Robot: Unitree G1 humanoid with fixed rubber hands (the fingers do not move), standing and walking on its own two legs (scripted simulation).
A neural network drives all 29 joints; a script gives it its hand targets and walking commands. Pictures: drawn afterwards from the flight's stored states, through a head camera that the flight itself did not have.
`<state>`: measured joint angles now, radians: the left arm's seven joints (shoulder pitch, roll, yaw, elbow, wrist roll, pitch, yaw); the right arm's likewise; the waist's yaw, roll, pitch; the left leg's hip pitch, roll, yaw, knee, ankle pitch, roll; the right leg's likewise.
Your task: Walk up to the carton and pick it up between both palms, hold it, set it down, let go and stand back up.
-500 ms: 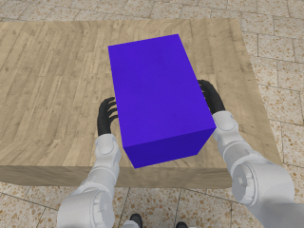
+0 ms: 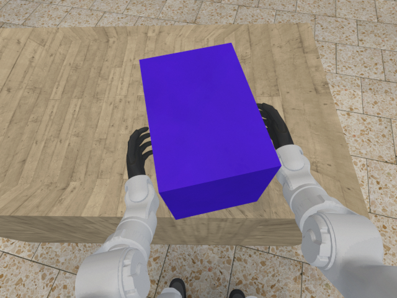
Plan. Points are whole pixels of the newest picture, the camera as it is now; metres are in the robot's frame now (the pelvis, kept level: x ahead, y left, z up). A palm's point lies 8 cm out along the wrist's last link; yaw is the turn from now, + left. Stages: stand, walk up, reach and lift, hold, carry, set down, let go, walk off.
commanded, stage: reach and lift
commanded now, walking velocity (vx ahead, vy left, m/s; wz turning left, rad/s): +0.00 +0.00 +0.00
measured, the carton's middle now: (202, 135) +0.47 +0.02 -0.05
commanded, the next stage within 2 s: none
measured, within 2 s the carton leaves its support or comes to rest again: leaves its support in 0.06 s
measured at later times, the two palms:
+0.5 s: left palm (132, 177) +0.35 +0.17 -0.01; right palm (278, 146) +0.40 -0.13 +0.02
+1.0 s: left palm (117, 161) +0.35 +0.18 +0.05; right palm (284, 129) +0.39 -0.12 +0.09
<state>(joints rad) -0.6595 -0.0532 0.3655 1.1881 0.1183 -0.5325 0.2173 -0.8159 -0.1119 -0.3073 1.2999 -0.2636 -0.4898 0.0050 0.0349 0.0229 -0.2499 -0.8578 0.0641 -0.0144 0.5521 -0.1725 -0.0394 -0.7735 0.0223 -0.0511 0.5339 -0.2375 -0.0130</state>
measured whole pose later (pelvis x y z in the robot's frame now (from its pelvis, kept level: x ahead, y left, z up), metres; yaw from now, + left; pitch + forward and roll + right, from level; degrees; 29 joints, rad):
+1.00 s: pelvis -0.03 +0.00 +0.00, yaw +0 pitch +19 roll -2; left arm -0.66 0.04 0.13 1.04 -0.17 -0.21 0.25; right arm -0.82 -0.09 -0.11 1.14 0.07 -0.16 -0.05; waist 0.03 0.02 -0.29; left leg -0.73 0.06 -0.01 0.55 -0.15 -0.04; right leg -0.65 0.02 -0.05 0.53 -0.21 -0.01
